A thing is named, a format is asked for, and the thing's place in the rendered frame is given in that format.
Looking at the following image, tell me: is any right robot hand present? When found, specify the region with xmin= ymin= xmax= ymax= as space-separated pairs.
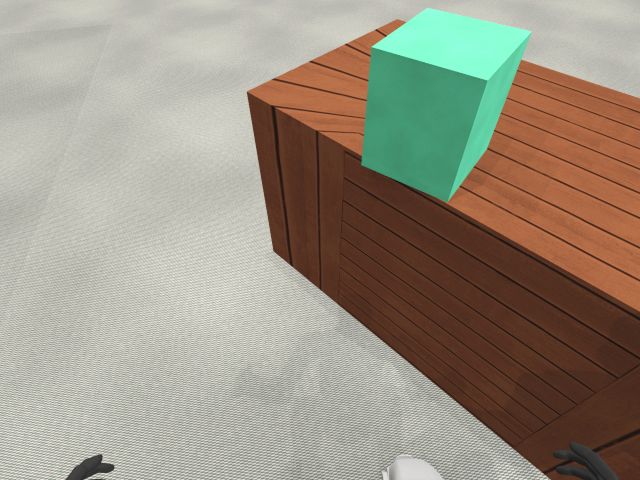
xmin=553 ymin=441 xmax=619 ymax=480

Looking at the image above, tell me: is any pedestal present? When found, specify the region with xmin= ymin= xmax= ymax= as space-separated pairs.
xmin=247 ymin=19 xmax=640 ymax=480

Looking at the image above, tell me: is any robot right thigh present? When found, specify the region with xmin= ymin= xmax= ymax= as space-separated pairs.
xmin=382 ymin=458 xmax=444 ymax=480

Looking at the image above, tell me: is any carton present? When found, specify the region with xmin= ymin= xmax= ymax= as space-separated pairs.
xmin=361 ymin=8 xmax=532 ymax=202

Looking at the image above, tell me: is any left robot hand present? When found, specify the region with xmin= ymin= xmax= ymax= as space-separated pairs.
xmin=65 ymin=454 xmax=115 ymax=480

